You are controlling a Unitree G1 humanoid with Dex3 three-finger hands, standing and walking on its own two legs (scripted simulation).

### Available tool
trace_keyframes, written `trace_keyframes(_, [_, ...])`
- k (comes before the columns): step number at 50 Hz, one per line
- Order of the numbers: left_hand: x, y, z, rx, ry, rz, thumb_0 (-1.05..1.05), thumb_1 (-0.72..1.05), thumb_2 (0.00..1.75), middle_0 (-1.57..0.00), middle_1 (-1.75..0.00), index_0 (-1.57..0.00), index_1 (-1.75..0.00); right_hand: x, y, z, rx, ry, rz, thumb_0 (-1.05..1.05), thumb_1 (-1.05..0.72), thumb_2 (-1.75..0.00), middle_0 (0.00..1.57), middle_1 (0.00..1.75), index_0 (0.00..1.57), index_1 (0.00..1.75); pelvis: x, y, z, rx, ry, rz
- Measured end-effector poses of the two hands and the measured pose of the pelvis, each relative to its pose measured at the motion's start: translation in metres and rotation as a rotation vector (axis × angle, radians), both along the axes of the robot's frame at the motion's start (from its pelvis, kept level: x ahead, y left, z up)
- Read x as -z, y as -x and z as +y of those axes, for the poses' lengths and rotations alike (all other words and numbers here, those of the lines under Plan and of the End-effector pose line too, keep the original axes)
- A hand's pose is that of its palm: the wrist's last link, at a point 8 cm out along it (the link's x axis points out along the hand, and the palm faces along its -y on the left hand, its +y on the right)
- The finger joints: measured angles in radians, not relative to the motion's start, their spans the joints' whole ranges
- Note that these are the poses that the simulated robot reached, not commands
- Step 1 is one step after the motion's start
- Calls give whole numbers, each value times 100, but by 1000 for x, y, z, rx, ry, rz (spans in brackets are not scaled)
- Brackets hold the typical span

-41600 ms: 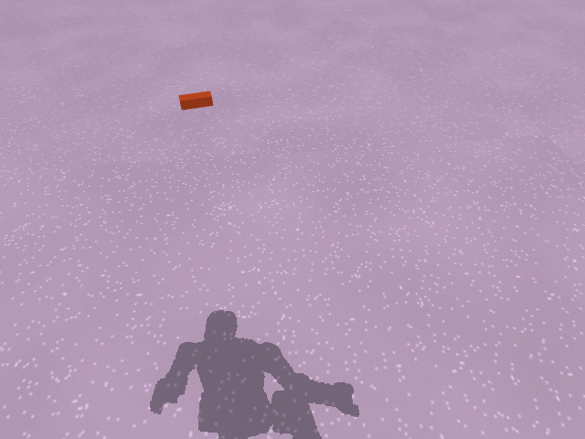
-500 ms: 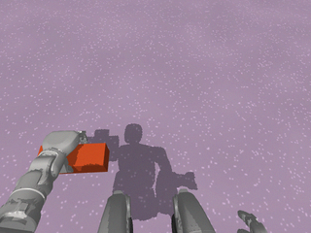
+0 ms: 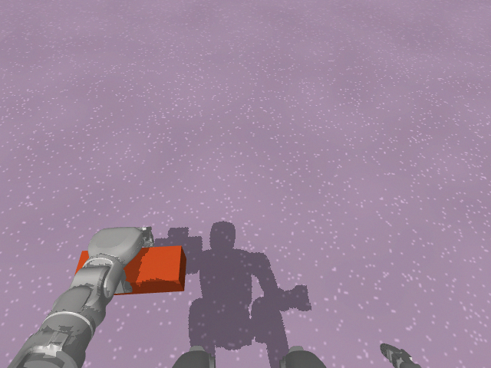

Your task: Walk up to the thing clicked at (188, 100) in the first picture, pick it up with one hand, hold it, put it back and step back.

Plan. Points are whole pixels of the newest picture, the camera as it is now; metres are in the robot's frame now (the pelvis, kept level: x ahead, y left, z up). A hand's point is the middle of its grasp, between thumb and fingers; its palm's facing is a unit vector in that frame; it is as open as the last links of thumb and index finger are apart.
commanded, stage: hold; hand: left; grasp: from above
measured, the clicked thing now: (133, 271) +0.32 +0.23 -0.14
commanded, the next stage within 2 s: crouch in 1.98 s
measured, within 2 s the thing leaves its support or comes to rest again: neither
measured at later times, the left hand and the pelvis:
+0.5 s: hand (122, 253) +0.32 +0.22 -0.04, palm faces -0.49 -0.02 -0.87, open 10.2 cm; pelvis +0.03 +0.00 +0.03, yaw +0 degrees
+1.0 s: hand (121, 255) +0.31 +0.21 -0.02, palm faces -0.50 -0.01 -0.87, open 10.2 cm; pelvis +0.02 -0.01 +0.04, yaw +0 degrees
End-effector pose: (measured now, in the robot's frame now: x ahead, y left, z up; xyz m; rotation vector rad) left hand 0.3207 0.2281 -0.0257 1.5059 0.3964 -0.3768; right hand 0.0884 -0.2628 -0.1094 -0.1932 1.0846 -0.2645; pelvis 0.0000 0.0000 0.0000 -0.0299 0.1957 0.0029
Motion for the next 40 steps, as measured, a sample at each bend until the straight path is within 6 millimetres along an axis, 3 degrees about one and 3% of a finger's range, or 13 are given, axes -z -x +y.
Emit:
trace_keyframes(20, [-35,-9,-6,34,4,20,-1,-1,60,-56,-76,-58,-71,-25,-39,-2,-7,-7,-39,1,-90,-90,20,30,20,30,-24,-25,-2,4,-14,-59])
trace_keyframes(40, [-55,-5,-13,45,4,28,-1,-1,61,-57,-73,-60,-68,-37,-49,-6,-9,-14,-70,1,-89,-89,20,30,20,30,-34,-26,-6,8,-22,-104])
